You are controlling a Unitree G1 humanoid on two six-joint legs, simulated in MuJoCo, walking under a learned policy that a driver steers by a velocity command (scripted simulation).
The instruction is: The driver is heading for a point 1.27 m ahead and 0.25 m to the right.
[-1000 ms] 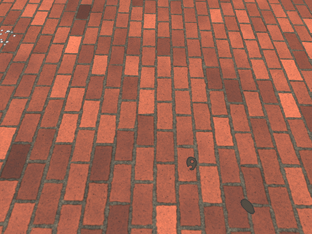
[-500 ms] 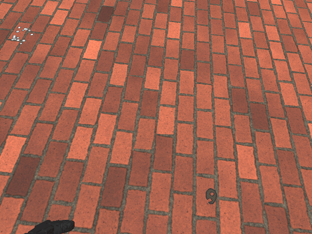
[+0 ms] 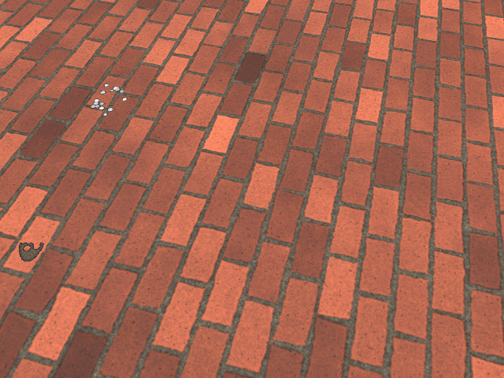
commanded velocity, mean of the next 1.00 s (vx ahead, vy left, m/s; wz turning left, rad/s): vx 0.50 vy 0.00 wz -0.31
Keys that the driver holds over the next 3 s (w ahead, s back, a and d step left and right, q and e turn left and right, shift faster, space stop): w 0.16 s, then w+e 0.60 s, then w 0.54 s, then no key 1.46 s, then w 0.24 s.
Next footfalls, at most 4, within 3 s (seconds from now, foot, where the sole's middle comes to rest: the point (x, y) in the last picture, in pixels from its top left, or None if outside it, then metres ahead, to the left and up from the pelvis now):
0.08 left None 0.24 0.14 -0.78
0.64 right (321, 364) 0.52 -0.11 -0.78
1.16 left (291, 244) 0.88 -0.02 -0.78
1.60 right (382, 224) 0.98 -0.31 -0.78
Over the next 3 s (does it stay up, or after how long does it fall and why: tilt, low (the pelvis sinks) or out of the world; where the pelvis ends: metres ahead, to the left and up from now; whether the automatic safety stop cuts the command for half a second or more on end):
stays up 0.99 -0.20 -0.01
